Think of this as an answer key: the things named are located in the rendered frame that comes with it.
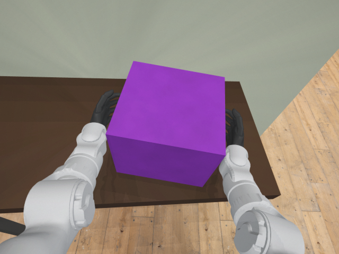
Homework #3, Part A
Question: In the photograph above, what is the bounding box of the robot right forearm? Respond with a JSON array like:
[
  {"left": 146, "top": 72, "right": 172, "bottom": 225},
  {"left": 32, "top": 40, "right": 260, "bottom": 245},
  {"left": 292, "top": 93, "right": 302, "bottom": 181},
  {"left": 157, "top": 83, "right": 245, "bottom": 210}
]
[{"left": 219, "top": 144, "right": 287, "bottom": 226}]

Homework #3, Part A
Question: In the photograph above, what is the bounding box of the robot left hand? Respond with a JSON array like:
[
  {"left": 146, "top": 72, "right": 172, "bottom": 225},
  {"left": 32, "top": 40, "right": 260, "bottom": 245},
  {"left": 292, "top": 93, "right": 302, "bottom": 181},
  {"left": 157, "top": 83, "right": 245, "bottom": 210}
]
[{"left": 90, "top": 90, "right": 121, "bottom": 128}]

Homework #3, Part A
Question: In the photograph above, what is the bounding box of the robot right hand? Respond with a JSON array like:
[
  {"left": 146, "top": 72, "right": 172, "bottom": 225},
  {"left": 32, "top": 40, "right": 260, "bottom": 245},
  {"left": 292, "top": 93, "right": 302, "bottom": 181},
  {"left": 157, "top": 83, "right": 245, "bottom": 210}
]
[{"left": 225, "top": 109, "right": 244, "bottom": 147}]

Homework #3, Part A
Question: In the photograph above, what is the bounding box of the carton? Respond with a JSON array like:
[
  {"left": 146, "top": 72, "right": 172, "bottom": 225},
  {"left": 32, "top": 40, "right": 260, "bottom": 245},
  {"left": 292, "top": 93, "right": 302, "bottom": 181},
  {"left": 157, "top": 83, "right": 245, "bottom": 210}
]
[{"left": 105, "top": 61, "right": 226, "bottom": 187}]

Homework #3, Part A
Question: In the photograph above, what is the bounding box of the robot left forearm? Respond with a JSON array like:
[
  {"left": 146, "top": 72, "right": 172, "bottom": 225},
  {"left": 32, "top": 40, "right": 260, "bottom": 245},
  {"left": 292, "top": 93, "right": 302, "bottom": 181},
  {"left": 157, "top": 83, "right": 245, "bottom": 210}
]
[{"left": 23, "top": 122, "right": 107, "bottom": 226}]

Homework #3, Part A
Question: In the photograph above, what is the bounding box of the table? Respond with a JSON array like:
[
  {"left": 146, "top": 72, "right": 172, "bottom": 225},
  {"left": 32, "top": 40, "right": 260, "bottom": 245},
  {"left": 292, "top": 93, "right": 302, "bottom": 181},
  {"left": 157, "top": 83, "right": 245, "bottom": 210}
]
[{"left": 0, "top": 76, "right": 281, "bottom": 236}]

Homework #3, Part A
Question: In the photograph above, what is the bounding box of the robot left upper arm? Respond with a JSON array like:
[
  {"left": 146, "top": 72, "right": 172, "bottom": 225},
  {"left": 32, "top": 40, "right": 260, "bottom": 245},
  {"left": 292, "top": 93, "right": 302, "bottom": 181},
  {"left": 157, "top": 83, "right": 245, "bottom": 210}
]
[{"left": 0, "top": 178, "right": 95, "bottom": 254}]

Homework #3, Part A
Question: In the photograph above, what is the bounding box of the robot right upper arm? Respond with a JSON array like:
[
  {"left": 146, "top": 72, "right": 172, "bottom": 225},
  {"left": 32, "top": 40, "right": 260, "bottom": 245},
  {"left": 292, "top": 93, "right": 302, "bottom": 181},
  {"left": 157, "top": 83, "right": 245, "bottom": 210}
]
[{"left": 234, "top": 210, "right": 305, "bottom": 254}]

